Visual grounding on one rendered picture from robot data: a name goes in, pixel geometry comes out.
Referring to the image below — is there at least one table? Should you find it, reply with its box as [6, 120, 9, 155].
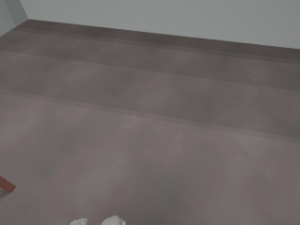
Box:
[0, 176, 16, 193]

